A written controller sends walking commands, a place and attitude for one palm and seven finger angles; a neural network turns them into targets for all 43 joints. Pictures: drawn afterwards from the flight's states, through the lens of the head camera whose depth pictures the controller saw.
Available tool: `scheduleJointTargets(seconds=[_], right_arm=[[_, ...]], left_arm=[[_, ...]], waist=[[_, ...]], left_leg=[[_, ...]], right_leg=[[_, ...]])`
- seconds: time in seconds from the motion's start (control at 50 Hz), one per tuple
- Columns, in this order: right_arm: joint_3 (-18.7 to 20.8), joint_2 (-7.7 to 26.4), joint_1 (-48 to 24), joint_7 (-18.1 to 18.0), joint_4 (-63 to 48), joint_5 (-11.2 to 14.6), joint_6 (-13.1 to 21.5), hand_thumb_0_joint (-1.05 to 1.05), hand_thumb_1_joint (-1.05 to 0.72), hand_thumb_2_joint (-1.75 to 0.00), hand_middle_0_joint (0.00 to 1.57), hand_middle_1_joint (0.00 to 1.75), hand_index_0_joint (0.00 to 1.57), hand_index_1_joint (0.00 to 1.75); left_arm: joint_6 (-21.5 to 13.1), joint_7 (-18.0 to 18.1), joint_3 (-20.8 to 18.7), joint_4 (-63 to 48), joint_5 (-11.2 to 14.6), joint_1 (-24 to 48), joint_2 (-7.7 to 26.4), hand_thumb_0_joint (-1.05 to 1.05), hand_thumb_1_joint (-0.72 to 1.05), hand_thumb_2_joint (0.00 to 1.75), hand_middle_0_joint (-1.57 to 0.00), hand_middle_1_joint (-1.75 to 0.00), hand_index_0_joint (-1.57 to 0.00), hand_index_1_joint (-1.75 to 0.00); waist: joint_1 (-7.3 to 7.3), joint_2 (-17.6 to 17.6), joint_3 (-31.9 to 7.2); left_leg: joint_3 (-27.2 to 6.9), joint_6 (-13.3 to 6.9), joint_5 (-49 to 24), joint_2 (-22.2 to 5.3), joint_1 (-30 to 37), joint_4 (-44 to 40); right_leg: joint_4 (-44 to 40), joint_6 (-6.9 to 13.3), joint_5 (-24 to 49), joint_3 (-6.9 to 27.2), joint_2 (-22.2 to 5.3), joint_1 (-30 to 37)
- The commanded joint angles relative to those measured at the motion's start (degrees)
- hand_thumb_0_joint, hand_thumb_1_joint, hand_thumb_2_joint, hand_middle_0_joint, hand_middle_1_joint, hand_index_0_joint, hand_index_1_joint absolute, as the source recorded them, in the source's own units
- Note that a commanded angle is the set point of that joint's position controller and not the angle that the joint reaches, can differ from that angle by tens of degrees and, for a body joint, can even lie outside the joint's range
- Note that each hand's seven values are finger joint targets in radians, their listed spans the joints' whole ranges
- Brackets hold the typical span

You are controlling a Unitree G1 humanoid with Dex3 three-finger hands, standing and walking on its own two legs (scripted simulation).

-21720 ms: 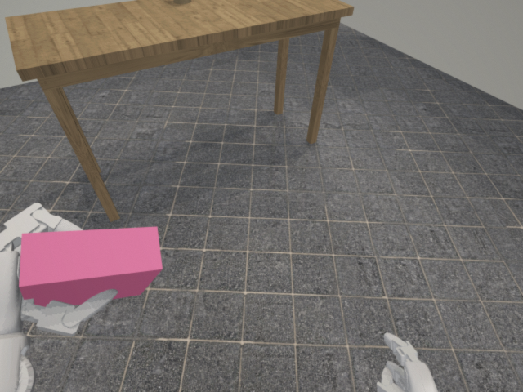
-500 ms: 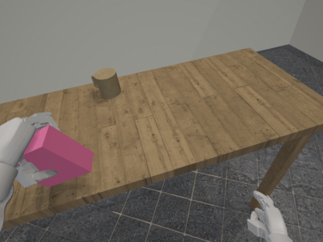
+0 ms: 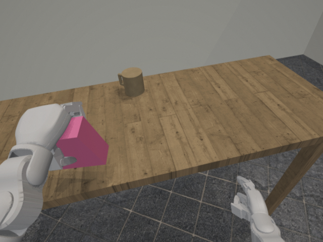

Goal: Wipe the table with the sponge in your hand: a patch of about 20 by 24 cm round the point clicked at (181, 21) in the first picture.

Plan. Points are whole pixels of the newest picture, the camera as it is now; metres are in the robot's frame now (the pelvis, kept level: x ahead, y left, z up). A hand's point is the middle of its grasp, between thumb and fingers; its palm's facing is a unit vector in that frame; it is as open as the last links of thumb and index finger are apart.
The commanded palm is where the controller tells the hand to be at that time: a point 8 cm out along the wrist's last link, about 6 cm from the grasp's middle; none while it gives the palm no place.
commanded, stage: turn the palm down, sponge in hand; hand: left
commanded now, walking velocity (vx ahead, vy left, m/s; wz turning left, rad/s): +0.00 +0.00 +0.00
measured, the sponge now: (74, 149) +0.25 +0.26 +0.14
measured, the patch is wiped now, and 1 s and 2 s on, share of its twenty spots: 0.00 0.00 0.00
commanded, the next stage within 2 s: move the sponge above the wiping area in 0.58 s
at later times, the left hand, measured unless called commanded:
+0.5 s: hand (54, 130) +0.23 +0.26 +0.22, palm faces +0.28 +0.01 -0.96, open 9.5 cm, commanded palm +0.18 +0.26 +0.27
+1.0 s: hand (47, 119) +0.25 +0.28 +0.22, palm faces +0.29 +0.01 -0.96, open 9.5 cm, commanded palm +0.20 +0.26 +0.26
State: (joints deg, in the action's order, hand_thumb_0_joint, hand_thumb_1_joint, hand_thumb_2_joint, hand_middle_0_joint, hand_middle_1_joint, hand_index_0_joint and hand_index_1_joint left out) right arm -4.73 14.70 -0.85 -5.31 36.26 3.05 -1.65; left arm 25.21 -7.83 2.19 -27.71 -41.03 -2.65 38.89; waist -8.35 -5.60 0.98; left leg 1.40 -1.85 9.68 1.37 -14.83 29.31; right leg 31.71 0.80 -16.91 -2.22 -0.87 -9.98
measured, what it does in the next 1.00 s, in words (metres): stands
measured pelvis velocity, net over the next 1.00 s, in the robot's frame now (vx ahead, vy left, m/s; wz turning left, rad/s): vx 0.01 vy -0.03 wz -0.01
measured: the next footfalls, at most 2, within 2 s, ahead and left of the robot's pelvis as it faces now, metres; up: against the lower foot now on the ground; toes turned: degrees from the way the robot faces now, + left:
none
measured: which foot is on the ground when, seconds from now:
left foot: down 0.00-1.00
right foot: down 0.00-1.00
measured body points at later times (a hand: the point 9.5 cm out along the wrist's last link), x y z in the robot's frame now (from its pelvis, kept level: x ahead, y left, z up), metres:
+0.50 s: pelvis -0.01 -0.02 +0.00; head -0.05 -0.07 +0.45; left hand +0.21 +0.25 +0.27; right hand +0.27 -0.18 -0.06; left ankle +0.07 +0.10 -0.73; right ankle +0.01 -0.12 -0.73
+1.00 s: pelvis +0.01 -0.03 +0.00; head -0.02 -0.08 +0.45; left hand +0.23 +0.28 +0.28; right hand +0.28 -0.22 -0.06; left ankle +0.07 +0.10 -0.73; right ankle +0.01 -0.12 -0.73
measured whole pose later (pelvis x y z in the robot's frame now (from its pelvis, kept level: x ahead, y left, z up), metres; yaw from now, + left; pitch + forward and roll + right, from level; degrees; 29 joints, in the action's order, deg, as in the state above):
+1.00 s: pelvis +0.01 -0.03 +0.00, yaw -1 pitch -5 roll +0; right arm -3.3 16.0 -0.2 -3.1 38.8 3.0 -0.8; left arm 24.9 -4.7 -6.0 -17.2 -43.1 -0.6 39.8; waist -8.4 -7.4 -0.5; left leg 0.7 0.6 10.1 -1.0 -12.1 27.6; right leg 29.3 2.8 -16.8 -2.4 1.7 -7.2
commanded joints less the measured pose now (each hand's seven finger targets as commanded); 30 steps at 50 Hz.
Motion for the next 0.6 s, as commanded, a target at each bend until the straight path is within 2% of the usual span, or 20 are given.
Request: scheduleJointTargets(seconds=[0.0, 0.04, 0.06, 0.08, 0.14, 0.16, 0.18, 0.24, 0.26, 0.3, 0.34, 0.36, 0.38, 0.42, 0.46, 0.48, 0.5, 0.54, 0.56, 0.58], right_arm=[[1.2, 4.2, -15.0, 0.5, -9.6, 0.1, 3.2, 0.00, -0.90, -0.90, 0.20, 0.30, 0.20, 0.30], [1.3, 4.7, -14.7, 0.6, -9.1, 0.5, 2.3, 0.00, -0.90, -0.90, 0.20, 0.30, 0.20, 0.30], [0.9, 4.2, -17.2, 0.8, -9.6, 1.2, 2.6, 0.00, -0.90, -0.90, 0.20, 0.30, 0.20, 0.30], [0.9, 5.0, -16.1, 0.9, -9.8, 1.0, 2.2, 0.00, -0.90, -0.90, 0.20, 0.30, 0.20, 0.30], [0.9, 4.5, -15.6, 0.9, -10.8, 1.8, 2.4, 0.00, -0.90, -0.90, 0.20, 0.30, 0.20, 0.30], [0.5, 3.3, -17.3, 1.2, -11.9, 2.5, 3.2, 0.00, -0.90, -0.90, 0.20, 0.30, 0.20, 0.30], [0.8, 4.1, -15.9, 1.2, -12.2, 2.2, 3.4, 0.00, -0.90, -0.90, 0.20, 0.30, 0.20, 0.30], [1.2, 4.4, -16.2, 0.5, -12.3, 1.3, 4.1, 0.00, -0.90, -0.90, 0.20, 0.30, 0.20, 0.30], [0.9, 3.9, -17.7, 0.3, -12.9, 1.1, 5.0, 0.00, -0.90, -0.90, 0.20, 0.30, 0.20, 0.30], [1.1, 4.3, -17.1, -0.1, -12.0, -0.2, 5.6, 0.00, -0.90, -0.90, 0.20, 0.30, 0.20, 0.30], [1.1, 4.6, -16.6, 0.0, -10.8, -1.2, 5.4, 0.00, -0.90, -0.90, 0.20, 0.30, 0.20, 0.30], [1.1, 4.6, -17.3, 0.1, -10.6, -1.0, 5.7, 0.00, -0.90, -0.90, 0.20, 0.30, 0.20, 0.30], [1.1, 4.3, -16.7, 0.2, -10.0, -1.2, 5.5, 0.00, -0.90, -0.90, 0.20, 0.30, 0.20, 0.30], [1.3, 4.5, -15.6, 0.6, -8.4, -1.0, 4.7, 0.00, -0.90, -0.90, 0.20, 0.30, 0.20, 0.30], [1.4, 4.2, -16.7, 0.9, -8.4, 0.2, 4.5, 0.00, -0.90, -0.90, 0.20, 0.30, 0.20, 0.30], [1.3, 4.7, -16.1, 1.0, -8.5, 0.3, 4.1, 0.00, -0.90, -0.90, 0.20, 0.30, 0.20, 0.30], [1.3, 4.4, -15.5, 1.1, -8.4, 0.7, 4.1, 0.00, -0.90, -0.90, 0.20, 0.30, 0.20, 0.30], [1.2, 4.6, -15.2, 1.2, -9.2, 1.2, 3.7, 0.00, -0.90, -0.90, 0.20, 0.30, 0.20, 0.30], [0.9, 3.6, -16.6, 1.3, -10.3, 1.8, 4.3, 0.00, -0.90, -0.90, 0.20, 0.30, 0.20, 0.30], [1.3, 4.5, -15.1, 1.3, -10.8, 1.7, 4.3, 0.00, -0.90, -0.90, 0.20, 0.30, 0.20, 0.30]], left_arm=[[0.8, 7.3, -20.1, -4.9, -3.0, 22.8, 18.3, 0.00, 0.10, 1.30, -1.20, -1.60, -1.20, -1.60], [1.4, 6.4, -18.0, -0.8, -1.7, 21.1, 15.4, 0.00, 0.10, 1.30, -1.20, -1.60, -1.20, -1.60], [2.4, 5.5, -17.3, 2.1, -1.2, 19.3, 13.7, 0.00, 0.10, 1.30, -1.20, -1.60, -1.20, -1.60], [2.4, 4.4, -14.8, 2.5, -0.8, 18.8, 11.7, 0.00, 0.10, 1.30, -1.20, -1.60, -1.20, -1.60], [2.2, 2.1, -8.7, 1.8, -0.9, 15.2, 6.2, 0.00, 0.10, 1.30, -1.20, -1.60, -1.20, -1.60], [2.7, 1.8, -6.6, 1.7, -1.3, 15.0, 3.1, 0.00, 0.10, 1.30, -1.20, -1.60, -1.20, -1.60], [2.1, 1.6, -5.3, 0.4, -0.9, 14.8, 2.5, 0.00, 0.10, 1.30, -1.20, -1.60, -1.20, -1.60], [0.4, 2.5, -7.6, -6.2, -3.4, 18.4, 7.7, 0.00, 0.10, 1.30, -1.20, -1.60, -1.20, -1.60], [0.3, 3.3, -11.0, -9.4, -4.7, 20.6, 11.5, 0.00, 0.10, 1.30, -1.20, -1.60, -1.20, -1.60], [-0.8, 4.7, -14.5, -12.0, -7.4, 24.8, 17.1, 0.00, 0.10, 1.30, -1.20, -1.60, -1.20, -1.60], [-1.5, 6.0, -17.5, -12.1, -9.0, 27.2, 21.0, 0.00, 0.10, 1.30, -1.20, -1.60, -1.20, -1.60], [-1.1, 6.8, -20.6, -12.5, -9.6, 28.6, 24.2, 0.00, 0.10, 1.30, -1.20, -1.60, -1.20, -1.60], [-1.1, 7.1, -17.4, -9.3, -9.1, 28.8, 20.1, 0.00, 0.10, 1.30, -1.20, -1.60, -1.20, -1.60], [-0.8, 7.2, -16.7, -1.9, -7.5, 27.2, 17.8, 0.00, 0.10, 1.30, -1.20, -1.60, -1.20, -1.60], [0.6, 6.3, -16.8, 3.4, -5.4, 24.8, 15.7, 0.00, 0.10, 1.30, -1.20, -1.60, -1.20, -1.60], [0.8, 5.2, -14.1, 4.9, -4.1, 24.2, 12.8, 0.00, 0.10, 1.30, -1.20, -1.60, -1.20, -1.60], [0.7, 4.2, -13.6, 6.0, -3.5, 22.2, 11.7, 0.00, 0.10, 1.30, -1.20, -1.60, -1.20, -1.60], [1.1, 1.9, -9.6, 6.9, -2.5, 17.9, 7.7, 0.00, 0.10, 1.30, -1.20, -1.60, -1.20, -1.60], [1.6, 1.1, -8.0, 7.4, -2.2, 15.7, 5.0, 0.00, 0.10, 1.30, -1.20, -1.60, -1.20, -1.60], [1.5, 0.4, -5.9, 6.7, -1.4, 14.1, 3.7, 0.00, 0.10, 1.30, -1.20, -1.60, -1.20, -1.60]], waist=[[-1.73, -2.9, -13.2], [-1.30, -1.6, -10.4], [-1.29, -0.2, -7.1], [-0.93, 1.4, -7.5], [0.24, 1.6, -6.6], [0.56, 1.7, -5.4], [0.76, 1.9, -6.7], [0.39, -1.3, -10.8], [-0.14, -1.6, -12.3], [-0.91, -3.5, -16.9], [-1.46, -6.2, -17.6], [-1.96, -7.2, -16.6], [-1.53, -5.3, -15.7], [-1.20, -3.3, -11.4], [-1.21, 1.0, -7.8], [-0.63, 2.0, -7.2], [-0.53, 3.7, -7.1], [0.14, 3.9, -5.8], [0.32, 4.7, -4.2], [0.68, 4.4, -4.7]], left_leg=[[-6.9, 1.9, 0.2, -2.5, 7.5, -7.9], [-6.5, 2.1, 1.8, -2.7, 6.9, -8.6], [-6.5, 2.3, 4.4, -2.1, 5.4, -9.3], [-5.9, 2.0, 4.9, -2.4, 4.7, -9.3], [-5.5, 1.6, 8.8, -2.1, 4.6, -9.5], [-5.7, 1.7, 11.3, -1.9, 4.1, -9.8], [-5.9, 1.5, 12.4, -2.0, 4.1, -9.9], [-6.4, 0.9, 12.7, -1.7, 5.6, -9.8], [-6.6, 0.7, 13.1, -1.4, 4.9, -9.7], [-6.0, 0.5, 6.8, -0.6, 7.3, -7.6], [-6.0, 0.7, 1.9, -0.1, 8.8, -6.4], [-6.8, 0.9, 3.2, -0.1, 7.6, -6.8], [-5.8, 0.9, 1.0, 0.1, 8.5, -6.0], [-5.2, 1.2, -1.0, -0.2, 8.8, -5.7], [-5.3, 1.6, -0.2, -0.3, 7.7, -5.8], [-4.5, 1.4, 0.0, -0.8, 6.9, -5.7], [-4.1, 1.4, 0.0, -0.8, 6.5, -5.6], [-3.6, 1.2, 1.2, -0.8, 5.6, -5.7], [-3.3, 1.3, 2.6, -0.6, 5.2, -5.5], [-2.9, 1.1, 3.4, -0.9, 4.8, -4.9]], right_leg=[[-6.9, 3.2, 1.0, 3.2, 1.2, -0.9], [-8.1, 2.7, 1.0, 2.6, 0.9, -2.1], [-9.0, 3.0, -0.2, 3.4, 1.7, -3.2], [-8.9, 2.4, 0.8, 1.6, 1.0, -2.9], [-9.1, 1.4, -0.5, 1.4, 0.6, -4.2], [-9.2, 1.7, -1.8, 2.1, 1.1, -5.1], [-8.9, 1.4, -1.7, 1.1, 0.8, -4.3], [-7.4, 1.6, -2.8, 2.0, 0.7, -2.5], [-6.8, 2.0, -3.6, 4.0, 1.6, -0.5], [-6.2, 2.6, -2.1, 4.7, 1.4, 0.7], [-6.8, 3.5, -1.1, 5.7, 1.5, 0.5], [-6.8, 4.2, -2.1, 7.8, 2.4, 1.3], [-7.7, 4.2, -1.4, 6.5, 1.8, 0.0], [-10.4, 4.1, -0.9, 6.8, 1.4, -2.1], [-12.0, 4.0, -1.4, 8.3, 1.6, -3.4], [-12.2, 3.2, -0.3, 6.5, 0.7, -3.5], [-12.0, 2.5, -0.2, 6.0, 0.4, -3.9], [-12.2, 1.8, -0.1, 4.9, -0.1, -4.6], [-12.9, 2.0, -1.9, 6.3, 0.2, -5.8], [-12.9, 1.5, -1.9, 5.1, -0.4, -5.6]])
